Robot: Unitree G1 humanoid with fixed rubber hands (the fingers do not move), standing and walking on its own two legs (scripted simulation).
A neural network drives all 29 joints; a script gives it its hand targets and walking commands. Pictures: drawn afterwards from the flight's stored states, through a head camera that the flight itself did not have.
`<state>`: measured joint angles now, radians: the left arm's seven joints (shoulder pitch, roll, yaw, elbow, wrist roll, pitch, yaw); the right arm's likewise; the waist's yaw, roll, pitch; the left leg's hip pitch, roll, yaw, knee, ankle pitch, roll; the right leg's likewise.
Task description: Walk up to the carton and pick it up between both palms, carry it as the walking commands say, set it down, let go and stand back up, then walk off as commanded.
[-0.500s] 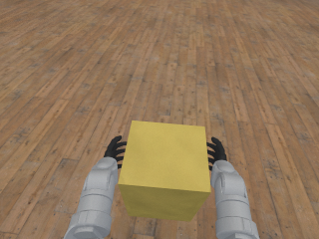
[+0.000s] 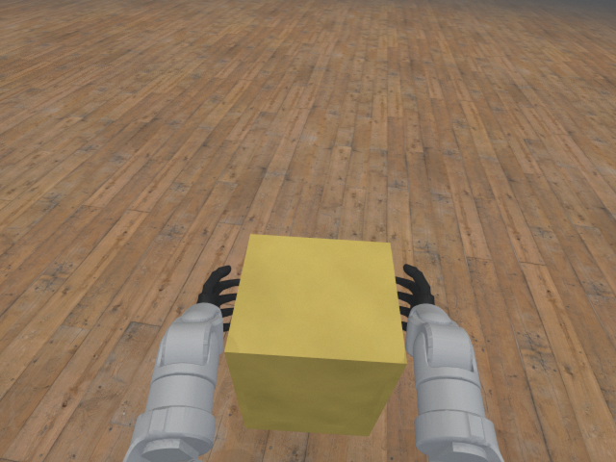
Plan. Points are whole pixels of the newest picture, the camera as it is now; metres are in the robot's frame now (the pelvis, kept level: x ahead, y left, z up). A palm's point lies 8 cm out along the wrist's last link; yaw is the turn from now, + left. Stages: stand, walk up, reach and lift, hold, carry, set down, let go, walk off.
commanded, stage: reach and lift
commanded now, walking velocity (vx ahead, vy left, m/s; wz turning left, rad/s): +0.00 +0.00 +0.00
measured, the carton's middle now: (313, 341) +0.31 -0.02 -0.02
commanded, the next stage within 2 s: hold in 1.06 s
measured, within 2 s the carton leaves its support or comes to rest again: neither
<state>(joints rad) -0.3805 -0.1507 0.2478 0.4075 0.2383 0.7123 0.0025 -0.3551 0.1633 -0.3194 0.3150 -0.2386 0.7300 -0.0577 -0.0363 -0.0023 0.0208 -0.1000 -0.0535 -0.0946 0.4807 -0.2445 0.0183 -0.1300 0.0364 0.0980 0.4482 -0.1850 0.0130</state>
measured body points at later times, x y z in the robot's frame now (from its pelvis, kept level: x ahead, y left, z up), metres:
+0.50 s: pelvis +0.01 +0.00 +0.00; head -0.03 +0.00 +0.45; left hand +0.31 +0.14 +0.03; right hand +0.31 -0.16 +0.04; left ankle +0.02 +0.11 -0.74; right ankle +0.05 -0.13 -0.74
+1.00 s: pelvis +0.00 -0.01 +0.00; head -0.05 -0.01 +0.45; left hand +0.30 +0.13 +0.03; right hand +0.30 -0.16 +0.04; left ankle +0.02 +0.11 -0.74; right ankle +0.05 -0.13 -0.74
